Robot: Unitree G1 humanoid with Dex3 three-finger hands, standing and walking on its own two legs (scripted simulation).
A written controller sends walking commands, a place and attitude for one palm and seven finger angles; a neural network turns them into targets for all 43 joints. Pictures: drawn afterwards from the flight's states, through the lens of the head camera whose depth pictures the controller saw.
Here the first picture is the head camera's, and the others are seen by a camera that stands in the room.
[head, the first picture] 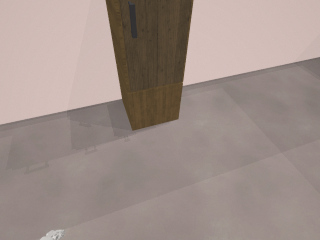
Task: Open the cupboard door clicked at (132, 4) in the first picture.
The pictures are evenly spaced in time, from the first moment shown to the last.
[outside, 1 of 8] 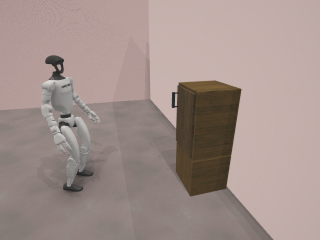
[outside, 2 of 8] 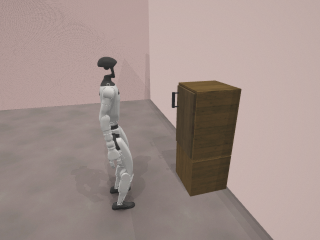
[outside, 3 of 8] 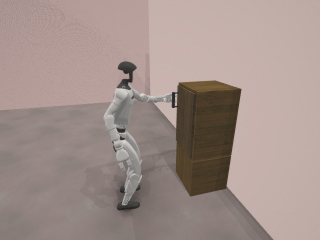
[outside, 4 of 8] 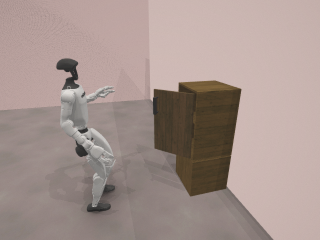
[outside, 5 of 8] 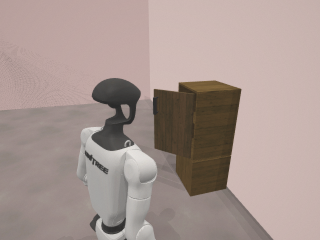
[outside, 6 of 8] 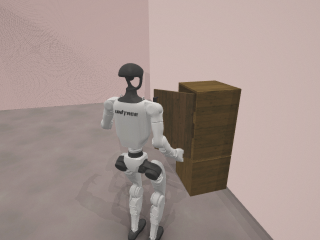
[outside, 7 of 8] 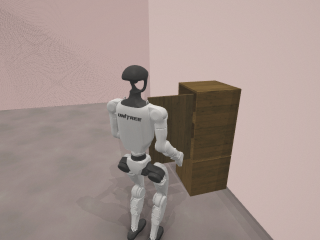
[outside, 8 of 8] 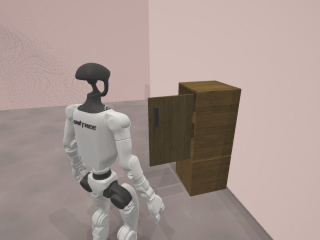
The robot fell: no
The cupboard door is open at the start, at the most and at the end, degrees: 0 94 93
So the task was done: yes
